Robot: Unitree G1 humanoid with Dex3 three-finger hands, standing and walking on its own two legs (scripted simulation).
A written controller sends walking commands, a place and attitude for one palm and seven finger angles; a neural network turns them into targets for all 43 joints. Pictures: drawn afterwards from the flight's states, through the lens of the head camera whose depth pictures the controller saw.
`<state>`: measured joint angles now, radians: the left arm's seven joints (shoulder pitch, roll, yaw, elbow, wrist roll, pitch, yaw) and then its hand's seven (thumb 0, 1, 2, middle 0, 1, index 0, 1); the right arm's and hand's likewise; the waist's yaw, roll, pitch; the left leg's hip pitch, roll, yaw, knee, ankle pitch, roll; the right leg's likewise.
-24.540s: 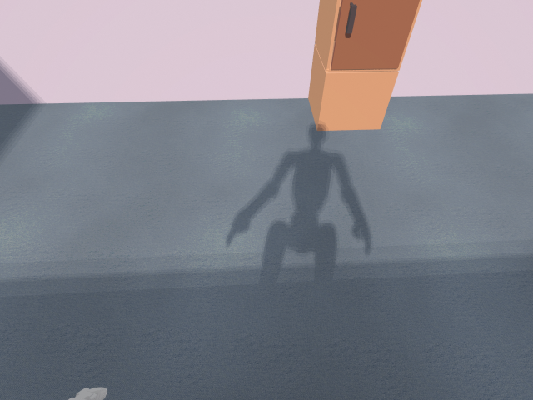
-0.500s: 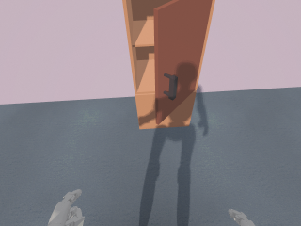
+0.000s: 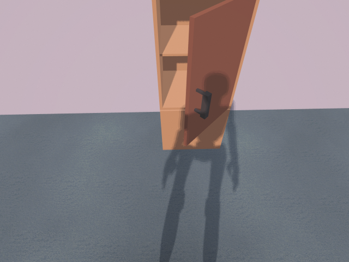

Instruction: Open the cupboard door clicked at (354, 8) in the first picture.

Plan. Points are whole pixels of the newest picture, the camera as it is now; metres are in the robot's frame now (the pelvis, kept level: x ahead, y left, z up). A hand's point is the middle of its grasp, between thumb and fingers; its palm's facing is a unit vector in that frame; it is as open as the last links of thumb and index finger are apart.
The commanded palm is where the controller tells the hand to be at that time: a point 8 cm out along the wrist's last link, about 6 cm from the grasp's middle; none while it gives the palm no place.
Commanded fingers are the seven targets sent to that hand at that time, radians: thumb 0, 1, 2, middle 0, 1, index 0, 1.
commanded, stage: let the arm hang, fingers relaxed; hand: left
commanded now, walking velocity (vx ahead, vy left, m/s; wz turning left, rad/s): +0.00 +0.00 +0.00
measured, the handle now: (201, 103) +0.70 -0.06 -0.08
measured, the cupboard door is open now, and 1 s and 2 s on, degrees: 46 46 46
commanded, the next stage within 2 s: look to check the result in 0.40 s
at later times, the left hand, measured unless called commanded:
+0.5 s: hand out of the picture -0.01 +0.17 -0.18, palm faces +0.03 -0.98 -0.18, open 7.3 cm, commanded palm none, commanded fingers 0.00 0.90 0.90 -0.20 -0.30 -0.20 -0.30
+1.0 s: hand out of the picture +0.02 +0.18 -0.17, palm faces +0.02 -0.98 -0.21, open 7.4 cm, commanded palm none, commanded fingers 0.00 0.90 0.90 -0.20 -0.30 -0.20 -0.30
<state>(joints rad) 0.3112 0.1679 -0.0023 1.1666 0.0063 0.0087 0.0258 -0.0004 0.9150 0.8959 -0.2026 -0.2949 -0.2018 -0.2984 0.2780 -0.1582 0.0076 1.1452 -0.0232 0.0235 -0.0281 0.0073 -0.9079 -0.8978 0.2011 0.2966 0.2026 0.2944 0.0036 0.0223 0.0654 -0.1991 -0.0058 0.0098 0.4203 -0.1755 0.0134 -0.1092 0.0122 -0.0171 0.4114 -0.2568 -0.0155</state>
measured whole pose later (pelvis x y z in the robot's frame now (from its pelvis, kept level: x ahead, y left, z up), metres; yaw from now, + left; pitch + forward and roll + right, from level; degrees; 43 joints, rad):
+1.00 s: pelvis +0.01 +0.01 +0.00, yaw +0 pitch -2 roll +0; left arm 0.24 0.17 0.01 1.15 0.01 -0.01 0.02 0.00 0.91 0.90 -0.20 -0.29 -0.20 -0.30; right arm 0.22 -0.17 0.00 1.14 -0.02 0.00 -0.03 0.01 -0.90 -0.90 0.20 0.30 0.20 0.29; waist 0.00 0.01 0.06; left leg -0.19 -0.02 0.02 0.40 -0.19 0.02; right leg -0.11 0.00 -0.01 0.40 -0.27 -0.01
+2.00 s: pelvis +0.04 -0.01 -0.01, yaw -25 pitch +3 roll +0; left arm 0.26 0.21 0.08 0.93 0.02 0.04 0.01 0.00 0.90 0.90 -0.21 -0.30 -0.21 -0.30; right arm 0.06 -0.20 -0.04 0.85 -0.01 0.02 -0.03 0.01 -0.90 -0.90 0.20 0.30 0.20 0.29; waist 0.05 -0.02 0.08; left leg -0.32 0.01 -0.05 0.59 -0.32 -0.03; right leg -0.28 0.14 0.20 0.56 -0.30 -0.04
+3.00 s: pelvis +0.14 -0.12 +0.00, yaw -63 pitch +1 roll -2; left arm 0.14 0.22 0.08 0.94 0.04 0.03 -0.07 0.01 0.91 0.90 -0.20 -0.29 -0.20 -0.30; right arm 0.45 -0.15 0.00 0.99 -0.04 -0.06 -0.02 0.01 -0.90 -0.90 0.20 0.30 0.20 0.29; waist -0.02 -0.02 0.08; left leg -0.03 0.11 0.27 0.37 -0.34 -0.02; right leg -0.65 -0.08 -0.08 1.05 -0.20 0.00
